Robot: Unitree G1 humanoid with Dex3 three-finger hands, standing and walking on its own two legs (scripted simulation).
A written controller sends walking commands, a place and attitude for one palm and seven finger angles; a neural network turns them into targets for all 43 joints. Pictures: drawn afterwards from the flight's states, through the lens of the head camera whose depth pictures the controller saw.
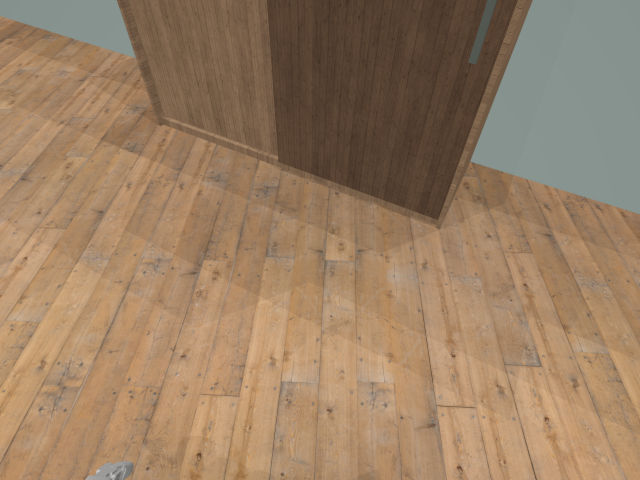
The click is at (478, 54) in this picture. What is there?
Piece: wardrobe's sliding door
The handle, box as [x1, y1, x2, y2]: [468, 0, 496, 63]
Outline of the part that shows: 496,0 487,0 468,62 475,63 477,60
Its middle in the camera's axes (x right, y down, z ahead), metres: +0.46 -0.61 +1.08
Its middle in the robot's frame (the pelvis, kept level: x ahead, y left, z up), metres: +1.25 -0.39 +0.09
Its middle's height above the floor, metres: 0.86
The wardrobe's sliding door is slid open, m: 0.00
